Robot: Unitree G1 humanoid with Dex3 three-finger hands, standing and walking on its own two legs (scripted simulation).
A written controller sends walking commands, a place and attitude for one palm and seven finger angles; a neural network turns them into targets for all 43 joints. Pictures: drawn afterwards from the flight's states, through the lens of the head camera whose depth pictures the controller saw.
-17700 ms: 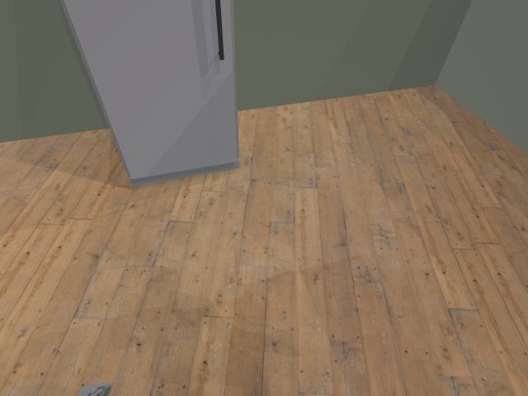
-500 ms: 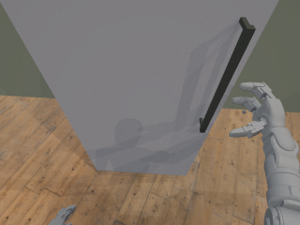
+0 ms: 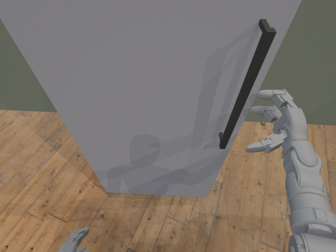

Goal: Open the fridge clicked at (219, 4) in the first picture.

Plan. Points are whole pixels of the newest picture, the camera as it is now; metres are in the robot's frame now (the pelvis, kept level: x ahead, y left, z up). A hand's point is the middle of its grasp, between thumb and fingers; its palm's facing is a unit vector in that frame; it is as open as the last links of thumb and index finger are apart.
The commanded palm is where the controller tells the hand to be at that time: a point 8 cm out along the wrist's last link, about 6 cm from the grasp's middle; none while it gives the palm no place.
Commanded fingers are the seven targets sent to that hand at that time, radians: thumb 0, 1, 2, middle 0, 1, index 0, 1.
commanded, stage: move the hooked fingers beside the handle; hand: right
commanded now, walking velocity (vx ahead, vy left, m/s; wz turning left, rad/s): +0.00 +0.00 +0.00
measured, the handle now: (237, 100) +0.46 -0.12 +0.12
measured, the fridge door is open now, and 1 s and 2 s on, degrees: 0 0 0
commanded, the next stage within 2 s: feel for the door with the fingertips in 0.60 s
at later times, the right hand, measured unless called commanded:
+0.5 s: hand (264, 123) +0.41 -0.18 +0.11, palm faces -0.04 +1.00 -0.02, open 14.0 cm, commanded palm +0.38 -0.23 +0.10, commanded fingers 0.00 0.50 -0.30 0.30 1.20 0.30 1.20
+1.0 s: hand (254, 125) +0.40 -0.15 +0.10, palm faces -0.08 +1.00 +0.00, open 14.0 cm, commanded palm +0.37 -0.21 +0.11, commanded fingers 0.00 0.50 -0.30 0.30 1.20 0.30 1.20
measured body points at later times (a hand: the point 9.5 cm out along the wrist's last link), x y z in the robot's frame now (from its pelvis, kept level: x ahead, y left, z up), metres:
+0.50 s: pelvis +0.00 +0.01 +0.00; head +0.03 +0.01 +0.45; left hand +0.10 +0.27 -0.11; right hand +0.40 -0.23 +0.11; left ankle -0.01 +0.13 -0.71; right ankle +0.02 -0.12 -0.71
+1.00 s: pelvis +0.00 +0.00 +0.00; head +0.03 +0.01 +0.45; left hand +0.11 +0.26 -0.10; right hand +0.40 -0.21 +0.11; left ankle -0.01 +0.13 -0.71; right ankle +0.02 -0.12 -0.71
